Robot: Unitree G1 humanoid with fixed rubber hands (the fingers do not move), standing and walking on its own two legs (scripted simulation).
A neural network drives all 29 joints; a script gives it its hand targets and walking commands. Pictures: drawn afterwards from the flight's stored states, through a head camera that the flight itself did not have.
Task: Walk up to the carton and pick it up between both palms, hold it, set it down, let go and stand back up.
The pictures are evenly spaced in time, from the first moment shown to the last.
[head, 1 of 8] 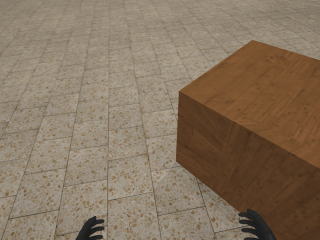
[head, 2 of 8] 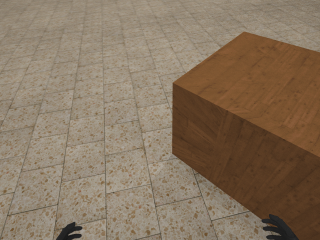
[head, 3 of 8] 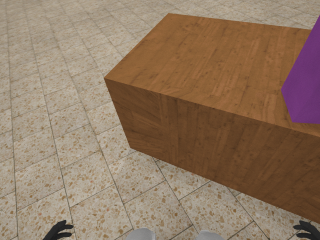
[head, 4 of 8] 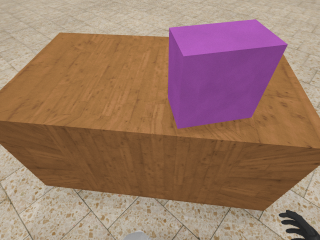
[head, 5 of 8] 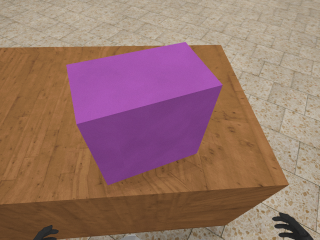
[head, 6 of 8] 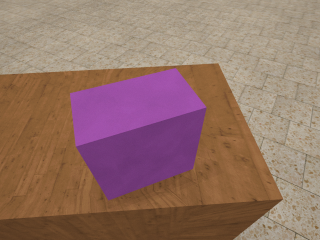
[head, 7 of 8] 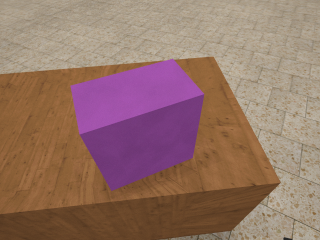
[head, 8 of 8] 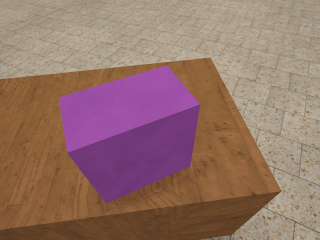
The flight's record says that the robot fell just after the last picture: no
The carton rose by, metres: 0.00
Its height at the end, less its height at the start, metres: +0.00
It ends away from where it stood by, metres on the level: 0.00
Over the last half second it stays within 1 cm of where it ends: yes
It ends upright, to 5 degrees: yes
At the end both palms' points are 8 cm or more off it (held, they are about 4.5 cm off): yes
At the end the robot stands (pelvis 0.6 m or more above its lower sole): yes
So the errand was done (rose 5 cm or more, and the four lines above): no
